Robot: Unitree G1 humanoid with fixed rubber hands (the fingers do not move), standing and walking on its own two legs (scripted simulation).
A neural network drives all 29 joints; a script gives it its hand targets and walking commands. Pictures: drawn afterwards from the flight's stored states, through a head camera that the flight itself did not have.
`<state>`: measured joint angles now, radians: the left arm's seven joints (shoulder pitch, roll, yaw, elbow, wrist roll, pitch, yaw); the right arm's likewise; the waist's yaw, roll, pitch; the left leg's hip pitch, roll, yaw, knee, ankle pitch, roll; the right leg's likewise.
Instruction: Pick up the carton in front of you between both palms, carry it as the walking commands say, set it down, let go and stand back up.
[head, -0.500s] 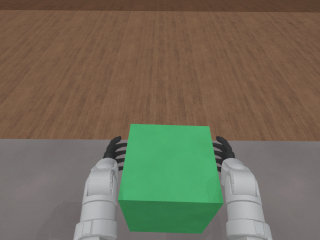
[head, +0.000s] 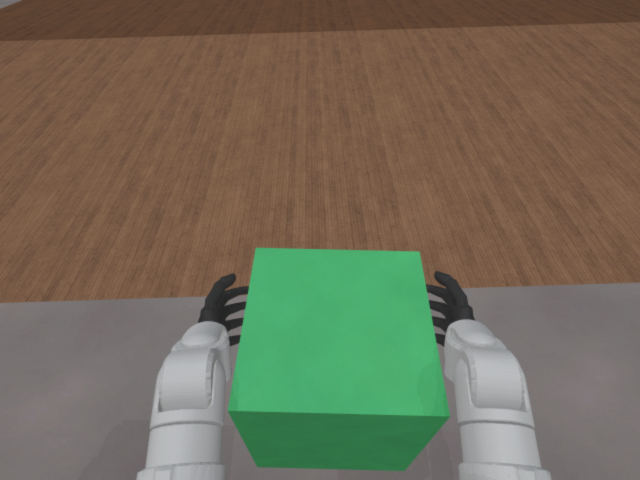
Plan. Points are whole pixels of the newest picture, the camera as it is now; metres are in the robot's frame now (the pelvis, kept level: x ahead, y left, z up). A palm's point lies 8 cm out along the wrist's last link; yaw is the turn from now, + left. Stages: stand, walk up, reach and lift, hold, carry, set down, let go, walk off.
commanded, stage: carry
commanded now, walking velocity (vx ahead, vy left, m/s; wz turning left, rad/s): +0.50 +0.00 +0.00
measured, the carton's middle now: (334, 365) +0.28 +0.01 +0.00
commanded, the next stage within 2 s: none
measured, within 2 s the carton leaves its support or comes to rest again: neither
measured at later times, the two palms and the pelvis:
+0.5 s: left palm (252, 209) +0.50 +0.14 +0.10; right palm (441, 212) +0.49 -0.16 +0.10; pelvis +0.23 +0.00 +0.01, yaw -1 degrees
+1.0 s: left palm (281, 122) +0.81 +0.12 +0.09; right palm (417, 120) +0.82 -0.18 +0.09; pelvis +0.55 -0.03 +0.00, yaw +1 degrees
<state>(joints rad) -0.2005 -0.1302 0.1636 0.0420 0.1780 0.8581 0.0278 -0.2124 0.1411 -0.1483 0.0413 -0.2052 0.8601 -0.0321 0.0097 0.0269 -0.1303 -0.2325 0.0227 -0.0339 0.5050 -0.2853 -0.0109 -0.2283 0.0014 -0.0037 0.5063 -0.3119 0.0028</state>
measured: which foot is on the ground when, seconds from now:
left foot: down 0.00-0.02, up 0.04-0.22, down 0.24-0.60, up 0.62-1.00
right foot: down 0.00-0.24, up 0.26-0.58, down 0.60-1.00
